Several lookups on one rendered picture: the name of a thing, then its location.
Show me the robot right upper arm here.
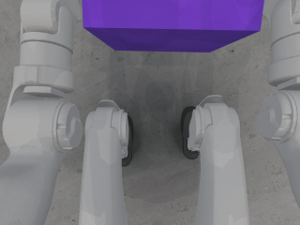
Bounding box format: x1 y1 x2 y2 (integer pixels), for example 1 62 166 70
257 90 300 209

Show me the robot foot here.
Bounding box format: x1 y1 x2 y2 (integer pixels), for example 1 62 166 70
181 106 200 159
122 115 134 167

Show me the carton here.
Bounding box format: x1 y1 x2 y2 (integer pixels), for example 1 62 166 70
82 0 264 53

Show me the left robot foot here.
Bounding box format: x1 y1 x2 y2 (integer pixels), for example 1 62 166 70
122 115 134 167

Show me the robot left upper arm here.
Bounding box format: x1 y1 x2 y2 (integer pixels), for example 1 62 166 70
0 99 83 225

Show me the robot left forearm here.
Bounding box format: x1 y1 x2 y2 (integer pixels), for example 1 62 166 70
2 0 83 143

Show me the right robot foot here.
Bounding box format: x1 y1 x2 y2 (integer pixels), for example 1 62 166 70
181 106 200 159

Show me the robot right forearm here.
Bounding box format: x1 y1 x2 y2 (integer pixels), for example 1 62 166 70
262 0 300 91

